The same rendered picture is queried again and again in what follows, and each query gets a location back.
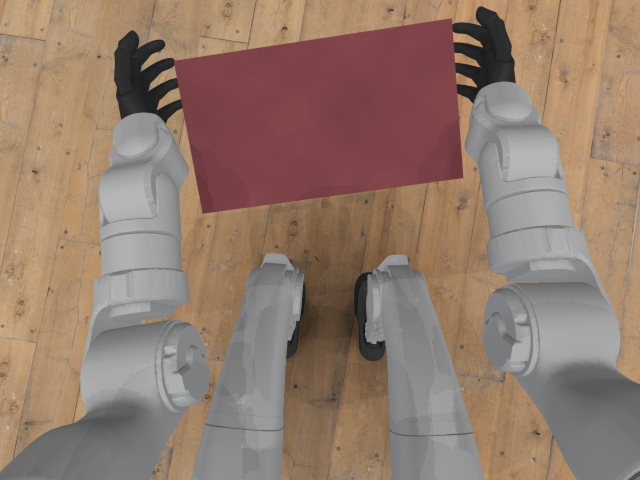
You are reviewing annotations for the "robot left thigh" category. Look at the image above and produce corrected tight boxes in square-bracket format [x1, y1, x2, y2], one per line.
[191, 262, 304, 480]

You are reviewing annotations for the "left robot upper arm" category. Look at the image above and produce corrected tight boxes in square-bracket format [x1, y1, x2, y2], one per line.
[0, 319, 211, 480]

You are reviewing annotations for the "carton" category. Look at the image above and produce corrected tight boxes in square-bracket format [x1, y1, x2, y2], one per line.
[174, 18, 463, 214]

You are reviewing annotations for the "robot left forearm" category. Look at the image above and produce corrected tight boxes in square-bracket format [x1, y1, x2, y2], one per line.
[80, 113, 189, 406]

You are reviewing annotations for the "robot left hand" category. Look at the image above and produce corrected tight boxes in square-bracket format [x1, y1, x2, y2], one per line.
[114, 30, 183, 124]

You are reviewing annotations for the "robot right hand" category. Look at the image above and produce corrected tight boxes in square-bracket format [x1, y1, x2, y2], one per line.
[452, 6, 516, 103]

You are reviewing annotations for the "robot right forearm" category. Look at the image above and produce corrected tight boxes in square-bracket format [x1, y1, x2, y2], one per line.
[465, 82, 620, 357]

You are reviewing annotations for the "robot left shin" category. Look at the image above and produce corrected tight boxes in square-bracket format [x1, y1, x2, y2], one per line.
[245, 253, 296, 341]

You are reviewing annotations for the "right robot upper arm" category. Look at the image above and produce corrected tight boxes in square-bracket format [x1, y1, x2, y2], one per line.
[481, 282, 640, 480]

